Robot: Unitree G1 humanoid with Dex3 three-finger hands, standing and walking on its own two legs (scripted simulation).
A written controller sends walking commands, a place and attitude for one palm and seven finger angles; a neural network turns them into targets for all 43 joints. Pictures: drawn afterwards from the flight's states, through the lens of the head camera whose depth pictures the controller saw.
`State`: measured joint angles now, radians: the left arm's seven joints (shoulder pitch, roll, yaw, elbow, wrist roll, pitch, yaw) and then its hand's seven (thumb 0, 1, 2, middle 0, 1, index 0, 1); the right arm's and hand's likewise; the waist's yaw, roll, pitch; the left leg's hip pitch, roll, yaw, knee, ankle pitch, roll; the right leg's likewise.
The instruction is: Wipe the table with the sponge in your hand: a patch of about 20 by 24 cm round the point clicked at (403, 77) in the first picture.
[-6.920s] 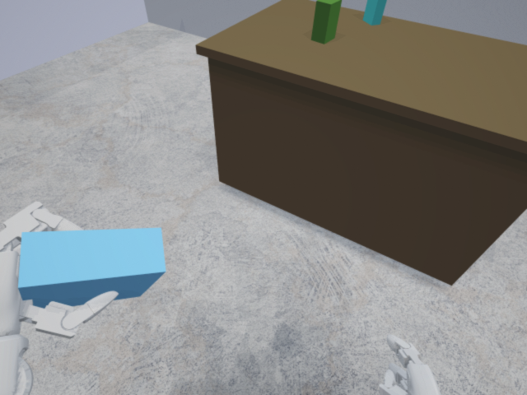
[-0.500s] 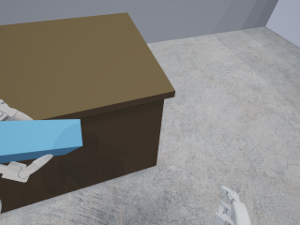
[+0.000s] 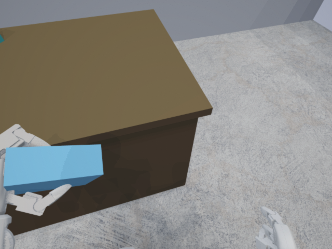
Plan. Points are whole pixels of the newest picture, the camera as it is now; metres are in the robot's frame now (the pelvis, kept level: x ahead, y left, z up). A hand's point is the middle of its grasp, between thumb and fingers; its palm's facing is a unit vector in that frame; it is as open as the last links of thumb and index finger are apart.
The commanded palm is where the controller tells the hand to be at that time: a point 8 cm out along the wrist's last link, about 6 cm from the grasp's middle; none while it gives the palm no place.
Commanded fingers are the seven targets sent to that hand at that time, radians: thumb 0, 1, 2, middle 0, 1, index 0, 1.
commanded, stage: take the last steps up to it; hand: left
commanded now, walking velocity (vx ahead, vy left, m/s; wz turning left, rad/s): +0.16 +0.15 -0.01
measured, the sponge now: (68, 169) +0.23 +0.19 +0.14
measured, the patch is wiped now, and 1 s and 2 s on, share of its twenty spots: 0.00 0.00 0.00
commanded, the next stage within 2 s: come to a stop and stand still in 0.40 s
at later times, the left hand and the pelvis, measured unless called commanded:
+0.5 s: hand (27, 163) +0.23 +0.25 +0.16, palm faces +0.36 -0.80 -0.48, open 9.6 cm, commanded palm +0.17 +0.30 +0.18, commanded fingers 0.00 0.10 1.30 -1.20 -1.60 -1.20 -1.60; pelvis +0.01 +0.02 +0.00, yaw -1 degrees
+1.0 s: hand out of the picture +0.23 +0.36 +0.19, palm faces +0.34 -0.86 -0.39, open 9.6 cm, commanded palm +0.17 +0.39 +0.18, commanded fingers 0.00 0.10 1.30 -1.20 -1.60 -1.20 -1.60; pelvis -0.01 +0.12 +0.00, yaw -3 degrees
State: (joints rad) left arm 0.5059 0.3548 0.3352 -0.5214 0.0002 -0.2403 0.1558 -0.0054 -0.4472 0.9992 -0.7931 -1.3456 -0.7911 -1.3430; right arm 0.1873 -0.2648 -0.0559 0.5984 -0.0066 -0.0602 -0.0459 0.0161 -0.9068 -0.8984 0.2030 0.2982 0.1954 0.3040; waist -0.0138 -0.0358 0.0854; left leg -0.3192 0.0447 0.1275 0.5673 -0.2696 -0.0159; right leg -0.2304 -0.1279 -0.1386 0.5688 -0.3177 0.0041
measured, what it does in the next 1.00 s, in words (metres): steps to the left: left foot, then right foot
